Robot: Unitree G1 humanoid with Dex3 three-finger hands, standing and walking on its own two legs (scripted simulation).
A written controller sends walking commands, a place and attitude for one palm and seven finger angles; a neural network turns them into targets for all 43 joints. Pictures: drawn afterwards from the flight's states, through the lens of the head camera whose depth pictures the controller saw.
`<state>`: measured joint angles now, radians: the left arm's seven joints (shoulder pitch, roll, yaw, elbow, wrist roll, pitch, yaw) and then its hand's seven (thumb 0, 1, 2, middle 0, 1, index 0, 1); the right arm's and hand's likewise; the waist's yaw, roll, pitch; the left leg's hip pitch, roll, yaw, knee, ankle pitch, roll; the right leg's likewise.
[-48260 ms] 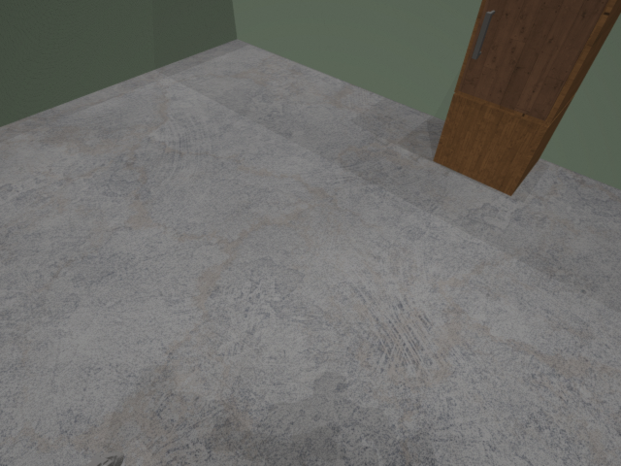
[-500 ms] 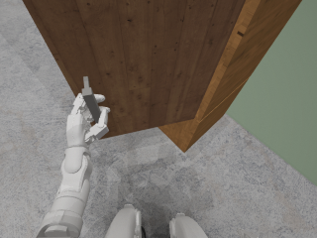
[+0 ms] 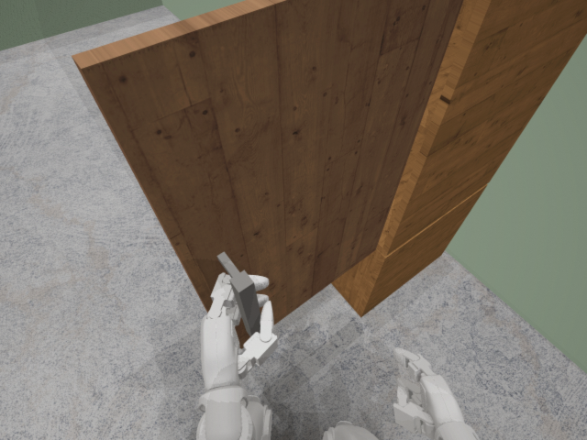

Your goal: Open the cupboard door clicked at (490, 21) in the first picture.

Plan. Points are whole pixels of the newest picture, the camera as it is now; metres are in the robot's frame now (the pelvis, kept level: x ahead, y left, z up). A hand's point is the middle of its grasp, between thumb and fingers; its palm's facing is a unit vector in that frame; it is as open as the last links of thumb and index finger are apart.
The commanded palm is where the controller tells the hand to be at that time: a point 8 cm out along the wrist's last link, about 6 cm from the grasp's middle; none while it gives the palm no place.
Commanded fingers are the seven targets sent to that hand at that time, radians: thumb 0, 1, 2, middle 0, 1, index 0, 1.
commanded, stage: open thumb and fingers to let go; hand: left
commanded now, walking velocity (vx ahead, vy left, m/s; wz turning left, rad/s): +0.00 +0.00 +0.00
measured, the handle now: (241, 299) +0.30 +0.09 +0.02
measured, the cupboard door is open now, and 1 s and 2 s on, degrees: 91 90 92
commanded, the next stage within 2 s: slide the hand sideways off the handle in 0.86 s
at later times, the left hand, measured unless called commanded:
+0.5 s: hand (270, 324) +0.27 +0.05 +0.02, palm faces +0.32 -0.95 -0.01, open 11.1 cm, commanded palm +0.22 +0.11 +0.01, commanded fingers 0.00 -0.50 0.30 -0.28 -1.10 -0.28 -1.10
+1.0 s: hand (266, 328) +0.26 +0.05 +0.02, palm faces +0.24 -0.97 +0.00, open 14.4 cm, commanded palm +0.22 +0.10 +0.01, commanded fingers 0.00 -0.50 0.30 -0.15 -0.30 -0.15 -0.30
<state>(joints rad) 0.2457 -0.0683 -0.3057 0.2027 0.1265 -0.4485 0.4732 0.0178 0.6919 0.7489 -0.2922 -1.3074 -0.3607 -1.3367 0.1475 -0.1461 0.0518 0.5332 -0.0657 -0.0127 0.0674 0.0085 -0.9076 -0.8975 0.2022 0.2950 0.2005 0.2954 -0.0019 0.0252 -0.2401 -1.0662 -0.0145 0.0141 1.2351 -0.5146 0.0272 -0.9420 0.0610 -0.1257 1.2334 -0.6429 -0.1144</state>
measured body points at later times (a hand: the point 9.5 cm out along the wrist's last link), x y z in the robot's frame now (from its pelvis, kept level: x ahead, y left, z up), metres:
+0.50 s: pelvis -0.01 -0.04 -0.01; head +0.08 -0.06 +0.43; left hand +0.25 +0.10 +0.02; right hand +0.15 -0.26 -0.13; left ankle +0.04 +0.10 -0.63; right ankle -0.02 -0.05 -0.63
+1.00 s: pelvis -0.01 -0.01 -0.01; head +0.07 -0.03 +0.43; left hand +0.25 +0.11 +0.02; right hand +0.18 -0.22 -0.12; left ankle +0.04 +0.10 -0.63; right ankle -0.02 -0.05 -0.63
